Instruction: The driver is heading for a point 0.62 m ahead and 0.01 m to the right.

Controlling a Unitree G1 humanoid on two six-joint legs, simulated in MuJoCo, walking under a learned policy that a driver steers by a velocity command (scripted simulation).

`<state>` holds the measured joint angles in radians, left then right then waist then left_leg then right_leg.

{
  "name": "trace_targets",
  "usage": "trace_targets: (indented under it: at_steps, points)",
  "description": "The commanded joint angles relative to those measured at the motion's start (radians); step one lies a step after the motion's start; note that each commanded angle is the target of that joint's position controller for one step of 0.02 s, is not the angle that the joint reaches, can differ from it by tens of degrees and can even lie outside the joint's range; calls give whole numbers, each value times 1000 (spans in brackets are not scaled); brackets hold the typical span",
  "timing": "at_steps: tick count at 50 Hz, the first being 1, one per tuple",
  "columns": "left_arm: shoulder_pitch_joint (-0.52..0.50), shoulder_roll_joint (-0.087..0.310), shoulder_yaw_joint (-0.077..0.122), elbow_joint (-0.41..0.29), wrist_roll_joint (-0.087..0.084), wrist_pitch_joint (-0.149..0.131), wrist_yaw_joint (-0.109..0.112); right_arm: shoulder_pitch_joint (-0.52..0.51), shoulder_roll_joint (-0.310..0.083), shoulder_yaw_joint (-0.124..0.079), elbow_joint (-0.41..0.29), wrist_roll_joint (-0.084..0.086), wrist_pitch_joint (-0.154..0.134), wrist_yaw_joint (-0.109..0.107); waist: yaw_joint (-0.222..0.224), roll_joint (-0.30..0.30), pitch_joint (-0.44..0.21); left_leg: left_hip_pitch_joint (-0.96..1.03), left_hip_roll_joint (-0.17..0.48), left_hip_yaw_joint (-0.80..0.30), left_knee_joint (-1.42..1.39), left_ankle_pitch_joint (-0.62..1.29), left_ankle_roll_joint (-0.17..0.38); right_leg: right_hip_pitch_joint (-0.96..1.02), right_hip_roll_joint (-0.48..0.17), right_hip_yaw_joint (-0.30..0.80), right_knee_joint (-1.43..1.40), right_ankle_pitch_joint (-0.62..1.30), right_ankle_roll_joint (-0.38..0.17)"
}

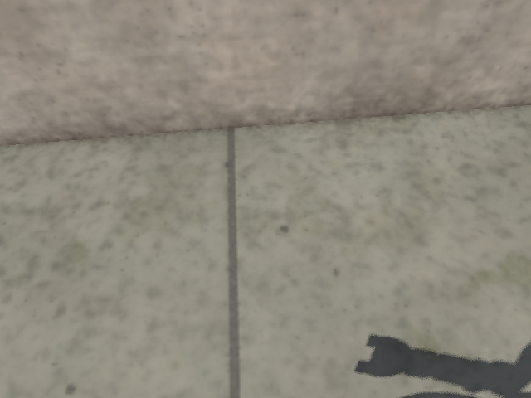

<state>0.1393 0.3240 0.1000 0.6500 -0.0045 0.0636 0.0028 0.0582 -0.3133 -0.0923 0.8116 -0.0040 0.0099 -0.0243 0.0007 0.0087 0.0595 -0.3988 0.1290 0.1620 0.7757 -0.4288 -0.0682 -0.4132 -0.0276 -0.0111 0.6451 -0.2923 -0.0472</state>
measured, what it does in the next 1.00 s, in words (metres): walks ahead, turning right: left foot, then right foot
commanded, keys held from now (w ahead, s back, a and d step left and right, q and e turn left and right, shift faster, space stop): e+shift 0.12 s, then shift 0.50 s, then w+shift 0.38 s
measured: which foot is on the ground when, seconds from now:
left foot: up 0.00-0.38, down 0.40-0.74, up 0.76-1.00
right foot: down 0.00-0.40, up 0.42-0.70, down 0.72-1.00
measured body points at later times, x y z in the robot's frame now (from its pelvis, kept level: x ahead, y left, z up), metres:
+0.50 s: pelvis +0.05 +0.02 +0.01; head +0.09 +0.03 +0.46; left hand +0.31 +0.22 -0.08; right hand +0.11 -0.28 -0.09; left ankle +0.10 +0.13 -0.73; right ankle +0.01 -0.09 -0.69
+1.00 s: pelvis +0.15 +0.00 +0.01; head +0.16 -0.02 +0.46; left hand +0.18 +0.27 -0.11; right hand +0.27 -0.30 -0.08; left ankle +0.30 +0.09 -0.68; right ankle -0.03 -0.09 -0.73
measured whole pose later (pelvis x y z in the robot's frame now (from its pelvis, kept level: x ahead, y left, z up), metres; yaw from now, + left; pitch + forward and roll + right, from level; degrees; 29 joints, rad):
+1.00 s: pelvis +0.15 +0.00 +0.01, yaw -18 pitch +3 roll +0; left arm 0.53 0.26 0.06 0.85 0.02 -0.07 -0.01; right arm 0.09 -0.30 -0.06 0.72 -0.04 0.00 0.08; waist 0.09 0.02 -0.03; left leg -0.66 0.07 0.04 0.82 -0.14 0.01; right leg 0.08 -0.01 0.05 0.18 -0.32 0.00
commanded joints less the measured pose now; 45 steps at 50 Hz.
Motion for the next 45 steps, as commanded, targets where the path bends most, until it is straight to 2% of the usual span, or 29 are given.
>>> trace_targets:
  at_steps: [1, 2, 3, 4, 10, 14, 17, 19, 20, 21, 22, 23, 24, 25, 27, 29, 31, 32, 34, 35, 36, 37, 38, 39, 40, 42, 43, 44, 45]
  points:
    - [119, 277, 74, -65, 35, -56, -3, -119, -99, -23, -132, 4, -18, -4, 66, -190, -228, -397, -116, -224, 435, -139, 13, 406, -284, 520, -306, 482, -291]
    - [71, 247, 69, -66, 9, -66, 5, -97, -96, -24, -119, 9, -21, -15, 27, -137, -193, -406, -106, -248, 401, -49, 32, 376, -233, 465, -302, 411, -231]
    - [26, 196, 52, -78, -13, -60, 15, -69, -108, -29, -97, 0, -19, -25, 5, -111, -180, -385, -95, -261, 367, 6, 33, 343, -211, 425, -292, 388, -192]
    - [-8, 175, 43, -93, -17, -52, 27, -56, -112, -32, -94, -5, -20, -25, -15, -122, -184, -327, -103, -264, 339, 44, 31, 289, -188, 399, -284, 405, -176]
    - [8, 144, 31, -119, -5, -35, 53, -44, -48, -5, -83, 7, -18, 2, 3, -124, -229, -179, -149, -257, 100, 146, -4, 262, -141, 373, -223, 468, -157]
    - [13, 130, 18, -123, 10, -29, 40, -34, -66, -2, -87, 10, -13, 14, 23, -163, -206, -84, -144, -242, 19, 105, 2, 209, -145, 421, -199, 479, -169]
    - [1, 118, 7, -123, 6, -27, 32, -13, -72, 0, -92, 10, -23, 23, 22, -175, -193, -19, -141, -228, -90, 92, 26, 216, -137, 461, -167, 499, -164]
    - [-17, 100, -3, -122, -4, -26, 32, 35, -60, 2, -82, 4, -34, 34, -18, -162, -176, 124, -135, -209, -324, 293, 61, 173, -85, 445, -137, 399, -114]
    - [15, 74, -10, -119, 5, -29, 33, 46, -95, -4, -85, -12, -37, 34, -4, -95, -176, 208, -53, -287, -372, 437, 94, 125, -31, 404, -84, 250, -63]
    - [101, 43, -18, -116, 22, -39, 28, 33, -175, -18, -96, -26, -32, 27, 68, 139, -186, 286, 120, -467, -379, 712, 191, 31, 109, 269, 66, -73, 1]
    - [51, 74, -11, -134, 21, -47, 28, 46, -123, -2, -83, -40, -34, 26, 41, 264, -170, 223, 240, -631, -434, 706, 352, -23, 133, 193, 148, -282, 50]
    - [12, 135, 9, -125, 10, -49, 33, 43, -96, 3, -96, -33, -40, 24, 3, 199, -149, 229, 245, -638, -444, 674, 386, -55, 101, 195, 298, -338, 78]
    - [-9, 137, 16, -118, 1, -45, 36, 47, -104, 0, -93, -20, -41, 18, -6, 150, -144, 251, 213, -593, -429, 659, 366, -91, 104, 193, 393, -323, 94]
    - [1, 118, 16, -100, -1, -36, 38, 45, -107, 0, -95, -7, -41, 14, -5, 111, -135, 260, 182, -536, -414, 658, 339, -107, 101, 200, 444, -301, 110]
    - [22, 59, 1, -84, -3, -26, 36, 26, -90, 7, -88, 5, -34, 8, 13, 102, -131, 257, 126, -443, -401, 665, 296, -77, 85, 191, 413, -249, 127]
    - [30, 5, -18, -68, -6, -22, 30, 12, -69, 11, -84, 3, -16, 12, 15, 146, -142, 260, 58, -345, -384, 688, 265, -3, 67, 104, 239, -221, 137]
    - [-1, -18, -29, -64, -9, -24, 24, 53, -74, 8, -69, 5, -3, 14, -19, 182, -156, 282, 51, -334, -374, 688, 269, 78, 52, 56, 57, -189, 138]
    - [22, -17, -29, -48, -16, -23, 22, 88, -77, 8, -58, 8, 2, 14, -25, 176, -189, 278, 47, -342, -398, 454, 266, 140, 53, 34, -40, -139, 129]
    - [63, 25, -16, -17, -23, -29, 12, 132, -151, -13, -53, 39, 10, 14, -24, 191, -136, 160, 42, -388, -473, -123, 255, 248, 99, -58, -177, -45, 77]
    - [89, 31, -14, -5, -20, -40, 8, 126, -146, -12, -57, 38, 6, 13, -6, 185, -95, 63, 41, -409, -492, -274, 235, 306, 92, -57, -192, -68, 38]
    - [145, 37, -13, 13, -16, -55, 7, 87, -109, 0, -70, 33, -5, 16, 32, 152, -62, -64, 30, -402, -453, -303, 203, 394, 45, -3, -208, -111, -10]
    - [271, 73, -3, 47, -12, -74, 13, 12, -37, 21, -103, 25, -25, 22, 91, 22, -47, -256, -25, -323, -234, -225, 151, 523, -96, 190, -288, -225, -72]
    - [365, 180, 29, 78, 2, -100, 0, -91, 15, 35, -175, 46, -60, 24, 130, -250, -5, -472, -150, -122, 43, -87, 95, 535, -297, 581, -464, -552, -196]
    - [345, 159, 22, 73, 16, -132, -2, -160, -49, 18, -200, 60, -89, 23, 139, -194, 88, -576, -87, -219, 186, -74, 113, 478, -373, 739, -548, -583, -259]
    - [291, 112, 6, 65, 15, -153, 4, -117, -64, 11, -195, 69, -104, 29, 90, -173, 109, -632, -51, -247, 245, 21, 128, 497, -355, 671, -529, -499, -238]
    - [265, 72, -5, 58, -5, -165, 2, -48, -60, 9, -159, 36, -118, 43, 64, -135, 43, -624, -28, -235, 260, 131, 133, 548, -286, 518, -512, -328, -184]
    - [283, 100, -4, 83, 50, -149, -6, -48, -66, 7, -145, -91, -69, 76, 58, -102, 10, -500, -51, -159, 252, 158, 109, 473, -204, 409, -551, -281, -153]
    - [282, 88, -5, 90, 47, -146, -10, -46, -45, 7, -150, -89, -46, 93, 56, -136, 25, -448, -60, -134, 246, 191, 91, 414, -170, 343, -569, -208, -147]
    - [290, 71, -9, 99, 39, -147, -14, -58, -32, 13, -161, -67, -33, 104, 55, -153, 35, -419, -58, -126, 225, 225, 78, 379, -153, 300, -580, -160, -143]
